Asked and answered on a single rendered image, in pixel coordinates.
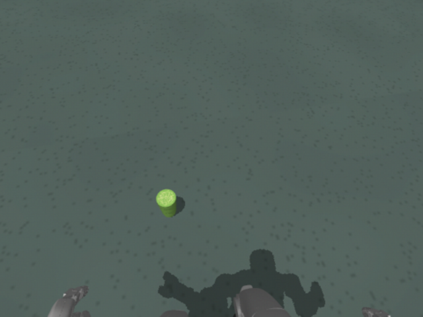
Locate cup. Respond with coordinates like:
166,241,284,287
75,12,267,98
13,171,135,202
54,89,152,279
156,189,176,217

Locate left robot hand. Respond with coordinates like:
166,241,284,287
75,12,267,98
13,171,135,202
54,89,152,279
48,286,91,317

